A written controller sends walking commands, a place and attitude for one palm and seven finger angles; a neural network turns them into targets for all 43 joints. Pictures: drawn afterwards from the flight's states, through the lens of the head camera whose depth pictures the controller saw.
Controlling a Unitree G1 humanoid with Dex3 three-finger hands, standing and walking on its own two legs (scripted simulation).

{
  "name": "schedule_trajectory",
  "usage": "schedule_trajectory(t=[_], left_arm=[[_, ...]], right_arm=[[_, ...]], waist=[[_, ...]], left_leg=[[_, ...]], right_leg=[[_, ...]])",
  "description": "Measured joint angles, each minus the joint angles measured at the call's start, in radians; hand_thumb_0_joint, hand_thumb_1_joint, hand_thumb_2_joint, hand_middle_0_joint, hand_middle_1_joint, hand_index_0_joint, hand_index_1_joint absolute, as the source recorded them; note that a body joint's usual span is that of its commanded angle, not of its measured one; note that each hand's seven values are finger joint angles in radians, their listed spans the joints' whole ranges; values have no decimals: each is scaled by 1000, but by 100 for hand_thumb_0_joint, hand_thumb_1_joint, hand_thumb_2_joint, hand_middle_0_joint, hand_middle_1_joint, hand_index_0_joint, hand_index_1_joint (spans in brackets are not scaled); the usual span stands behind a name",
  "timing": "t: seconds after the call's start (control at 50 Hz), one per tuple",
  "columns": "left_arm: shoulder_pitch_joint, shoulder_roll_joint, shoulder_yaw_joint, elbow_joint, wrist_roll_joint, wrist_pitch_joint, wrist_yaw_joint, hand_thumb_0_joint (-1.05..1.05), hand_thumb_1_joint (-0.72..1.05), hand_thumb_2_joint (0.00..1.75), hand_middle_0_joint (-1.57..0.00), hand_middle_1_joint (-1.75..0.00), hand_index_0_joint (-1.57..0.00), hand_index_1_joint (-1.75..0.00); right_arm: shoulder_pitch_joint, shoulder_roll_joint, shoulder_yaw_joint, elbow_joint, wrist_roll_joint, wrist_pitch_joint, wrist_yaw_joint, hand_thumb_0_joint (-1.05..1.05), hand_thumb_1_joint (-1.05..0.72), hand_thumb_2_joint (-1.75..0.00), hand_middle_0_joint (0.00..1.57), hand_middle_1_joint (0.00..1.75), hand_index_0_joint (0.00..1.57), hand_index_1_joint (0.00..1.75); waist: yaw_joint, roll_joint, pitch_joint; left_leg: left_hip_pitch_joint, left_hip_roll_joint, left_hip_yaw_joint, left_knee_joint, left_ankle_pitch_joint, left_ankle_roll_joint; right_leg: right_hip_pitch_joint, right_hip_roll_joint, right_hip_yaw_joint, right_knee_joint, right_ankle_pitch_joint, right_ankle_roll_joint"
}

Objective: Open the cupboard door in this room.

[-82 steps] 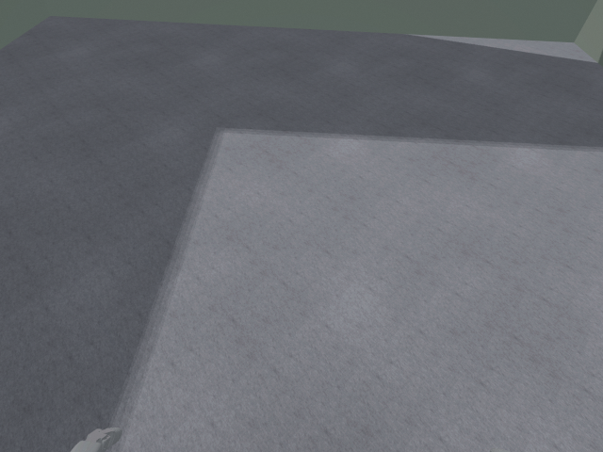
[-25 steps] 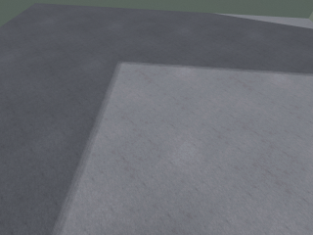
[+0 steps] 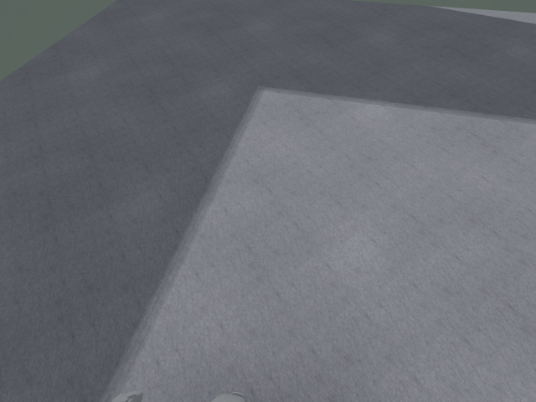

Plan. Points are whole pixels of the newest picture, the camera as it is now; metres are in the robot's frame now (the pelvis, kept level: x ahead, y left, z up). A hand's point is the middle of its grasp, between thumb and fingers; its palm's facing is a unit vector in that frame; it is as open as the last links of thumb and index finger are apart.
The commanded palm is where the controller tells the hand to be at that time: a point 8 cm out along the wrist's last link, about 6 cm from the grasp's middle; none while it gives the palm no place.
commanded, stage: turn or walk to find it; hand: left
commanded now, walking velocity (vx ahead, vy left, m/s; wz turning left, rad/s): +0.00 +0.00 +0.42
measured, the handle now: out of the picture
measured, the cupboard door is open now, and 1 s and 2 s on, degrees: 0 0 0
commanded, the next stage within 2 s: stand and wait in 1.78 s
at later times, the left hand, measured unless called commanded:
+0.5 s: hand out of the picture -0.05 +0.25 -0.18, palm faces +0.27 -0.94 -0.23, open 7.4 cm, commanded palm none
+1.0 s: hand out of the picture -0.05 +0.20 -0.13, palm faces +0.44 -0.85 -0.27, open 7.4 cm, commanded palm none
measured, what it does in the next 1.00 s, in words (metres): steps on the spot, turning left: left foot, then right foot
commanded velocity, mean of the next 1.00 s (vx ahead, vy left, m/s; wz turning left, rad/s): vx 0.00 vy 0.00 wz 0.42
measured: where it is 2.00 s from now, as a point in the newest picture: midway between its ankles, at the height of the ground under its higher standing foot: outside the picture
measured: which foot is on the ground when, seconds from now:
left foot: up 0.00-0.34, down 0.36-0.84, up 0.86-1.00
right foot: down 0.00-0.36, up 0.38-0.80, down 0.82-1.00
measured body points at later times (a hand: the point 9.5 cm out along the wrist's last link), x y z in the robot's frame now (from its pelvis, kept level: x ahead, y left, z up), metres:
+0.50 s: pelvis -0.03 +0.04 +0.00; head +0.00 +0.08 +0.45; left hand -0.07 +0.30 -0.16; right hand +0.12 -0.18 -0.12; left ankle -0.05 +0.14 -0.73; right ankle -0.03 -0.10 -0.66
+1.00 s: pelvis -0.04 -0.01 +0.01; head -0.02 -0.03 +0.46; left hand -0.07 +0.24 -0.11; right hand +0.09 -0.24 -0.15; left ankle -0.12 +0.12 -0.64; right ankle -0.01 -0.09 -0.73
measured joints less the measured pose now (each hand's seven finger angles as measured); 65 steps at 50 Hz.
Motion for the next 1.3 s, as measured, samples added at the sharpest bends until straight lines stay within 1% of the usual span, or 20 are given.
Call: schedule_trajectory(t=[0.04,0.08,0.16,0.22,0.3,0.34,0.36,0.4,0.44,0.54,0.7,0.78,0.82,0.86,0.9,0.96,1.04,1.22,1.26,1.3], left_arm=[[20,-9,-5,-1,4,0,0,0,91,90,-20,-30,-20,-30],[43,-14,-7,2,6,0,1,0,91,90,-20,-30,-20,-30],[71,-19,-10,11,9,-3,0,0,90,90,-20,-30,-20,-30],[80,-19,-11,13,14,-7,-1,0,90,90,-20,-30,-20,-30],[87,-11,-6,16,20,-7,-6,0,90,90,-20,-30,-21,-30],[92,-1,-2,22,17,-4,-8,0,90,90,-20,-30,-21,-30],[98,6,1,24,13,0,-9,0,90,90,-20,-30,-21,-30],[92,30,11,37,7,21,-8,0,90,90,-20,-30,-21,-30],[91,46,20,52,7,42,-3,0,91,90,-20,-30,-20,-30],[63,52,29,60,3,46,-13,1,91,90,-20,-30,-20,-29],[-2,27,27,18,-1,39,-13,1,91,90,-20,-30,-20,-29],[-24,5,21,-5,-5,28,-10,0,91,90,-20,-30,-20,-29],[-22,-3,16,-19,-6,14,-10,0,91,90,-20,-30,-20,-29],[-21,-23,8,-22,3,-1,-7,0,91,90,-20,-30,-20,-29],[-6,-34,-1,-27,5,-4,-7,0,91,90,-20,-30,-20,-30],[21,-45,-4,-22,4,-2,-6,0,91,90,-20,-30,-20,-30],[49,-51,-6,-3,6,-4,-4,0,90,90,-20,-30,-20,-30],[91,-32,4,35,19,-7,-7,0,91,90,-20,-30,-21,-30],[97,-17,11,46,19,-3,-8,0,90,90,-20,-30,-21,-30],[107,-1,18,55,13,5,-8,0,90,90,-20,-30,-21,-30]], right_arm=[[6,-16,-14,4,-5,11,4,0,-91,-90,20,30,20,30],[8,-29,-22,9,-6,18,11,0,-91,-90,20,30,20,30],[8,-41,-26,9,-5,17,16,0,-91,-90,20,30,20,30],[-1,-38,-21,12,-2,21,15,0,-91,-90,20,30,19,30],[-29,-24,-6,11,5,16,15,0,-91,-90,20,30,19,30],[-41,-17,3,2,7,3,16,0,-91,-90,20,30,19,30],[-44,-16,7,-4,6,-7,17,0,-91,-90,20,30,19,30],[-62,9,14,-8,5,-23,16,0,-91,-90,20,30,19,30],[-70,31,24,-14,3,-33,12,0,-91,-90,20,30,20,30],[-65,54,38,-23,0,-44,-5,0,-91,-90,20,30,20,30],[-33,51,33,-15,-6,-34,-4,0,-90,-90,20,30,20,30],[-15,36,21,-9,-10,-22,0,0,-90,-90,20,30,20,30],[-2,27,14,-7,-7,-17,2,0,-90,-90,20,30,20,30],[5,8,2,-2,-1,-9,3,0,-90,-90,20,30,20,30],[16,-2,-9,4,-4,5,5,0,-91,-90,20,30,20,30],[23,-16,-20,18,-9,19,14,0,-91,-90,20,30,20,30],[29,-25,-25,28,-10,21,19,0,-91,-90,20,30,20,30],[-22,-6,-5,37,2,22,14,0,-91,-90,20,30,19,30],[-41,3,2,26,5,11,13,0,-91,-90,20,30,19,30],[-52,7,9,9,6,-7,14,0,-91,-90,20,30,19,30]], waist=[[-1,2,-11],[2,-6,-23],[-3,-25,-24],[3,-45,-12],[23,-75,13],[26,-85,20],[26,-87,19],[35,-124,31],[42,-133,30],[34,-103,18],[10,-59,5],[-7,-35,1],[-9,-29,-6],[-10,6,-2],[-11,5,-5],[-6,-2,-11],[-8,-12,-7],[32,-59,23],[39,-71,27],[39,-78,21]], left_leg=[[-59,-2,45,201,-86,-4],[-96,13,89,366,-84,-9],[-97,60,139,489,-46,-28],[-49,89,165,413,-78,-38],[53,104,203,186,-128,-33],[117,102,222,33,-65,-25],[148,100,229,-43,-13,-3],[139,75,237,-30,-33,41],[148,72,239,-43,-40,57],[185,65,207,-142,24,65],[187,34,151,-190,76,63],[157,23,119,-166,80,46],[130,14,106,-131,71,31],[84,22,85,-29,-16,19],[17,11,101,167,-126,9],[-54,31,128,412,-97,-6],[-69,79,140,506,-40,-31],[65,118,203,201,-148,-40],[107,113,226,99,-129,-33],[165,109,243,-48,-25,-15]], right_leg=[[16,-16,-25,1,-16,-12],[36,-30,-40,-22,-14,-12],[56,-55,-76,-49,0,-9],[51,-77,-103,-45,-2,-2],[23,-111,-134,-2,-19,18],[1,-130,-152,42,-39,36],[-18,-140,-160,79,-57,46],[-79,-146,-106,224,-159,57],[-140,-117,-62,378,-217,61],[-214,-85,-30,526,-139,76],[-171,-67,2,355,-121,83],[-98,-41,2,187,-99,69],[-35,-33,-6,44,-17,63],[-22,-16,-37,20,5,0],[-13,-31,-61,22,-5,-30],[16,-46,-88,-24,13,-37],[35,-56,-127,-60,33,-39],[8,-107,-195,-21,21,-18],[-7,-123,-211,9,9,-4],[-31,-141,-229,64,-16,15]])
